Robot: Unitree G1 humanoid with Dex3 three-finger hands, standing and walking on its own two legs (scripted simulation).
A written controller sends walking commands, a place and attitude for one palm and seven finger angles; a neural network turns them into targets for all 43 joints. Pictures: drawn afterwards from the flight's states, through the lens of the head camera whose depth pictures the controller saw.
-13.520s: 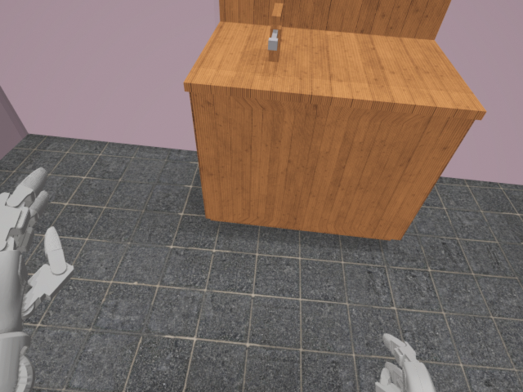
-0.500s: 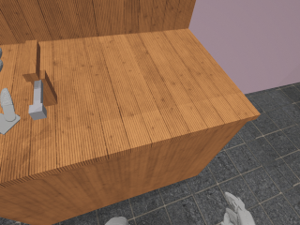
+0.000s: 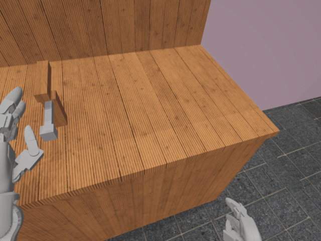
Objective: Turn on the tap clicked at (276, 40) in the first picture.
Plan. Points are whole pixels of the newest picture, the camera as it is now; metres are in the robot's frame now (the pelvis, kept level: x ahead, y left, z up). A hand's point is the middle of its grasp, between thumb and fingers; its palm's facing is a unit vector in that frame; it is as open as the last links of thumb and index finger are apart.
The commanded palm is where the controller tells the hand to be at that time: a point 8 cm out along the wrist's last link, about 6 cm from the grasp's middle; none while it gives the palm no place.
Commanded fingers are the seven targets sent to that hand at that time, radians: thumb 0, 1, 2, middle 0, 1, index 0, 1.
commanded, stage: come to a stop and stand still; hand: left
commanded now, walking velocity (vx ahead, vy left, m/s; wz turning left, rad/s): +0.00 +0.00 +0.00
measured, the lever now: (48, 132) +0.30 +0.30 +0.10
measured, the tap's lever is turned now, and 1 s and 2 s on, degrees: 0 0 0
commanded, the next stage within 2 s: look again from close up in 0.50 s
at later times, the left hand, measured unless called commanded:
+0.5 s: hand (57, 141) +0.24 +0.24 +0.16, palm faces +0.38 -0.85 -0.36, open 7.4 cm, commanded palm +0.19 +0.27 +0.18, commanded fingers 0.00 0.90 0.90 -0.20 -0.30 -0.20 -0.30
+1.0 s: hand (54, 145) +0.24 +0.24 +0.16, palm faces +0.39 -0.85 -0.36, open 7.4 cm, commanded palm +0.18 +0.27 +0.18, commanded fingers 0.00 0.90 0.90 -0.20 -0.30 -0.20 -0.30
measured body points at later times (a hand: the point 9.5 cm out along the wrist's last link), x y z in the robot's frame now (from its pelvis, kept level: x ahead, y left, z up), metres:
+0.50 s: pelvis +0.03 -0.01 +0.00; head +0.05 +0.01 +0.45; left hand +0.22 +0.28 +0.18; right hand +0.21 -0.23 -0.07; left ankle +0.05 +0.08 -0.74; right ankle +0.01 -0.16 -0.74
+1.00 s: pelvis +0.02 -0.01 +0.01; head +0.04 +0.00 +0.45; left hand +0.21 +0.28 +0.18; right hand +0.21 -0.23 -0.07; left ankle +0.05 +0.08 -0.74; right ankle +0.01 -0.16 -0.74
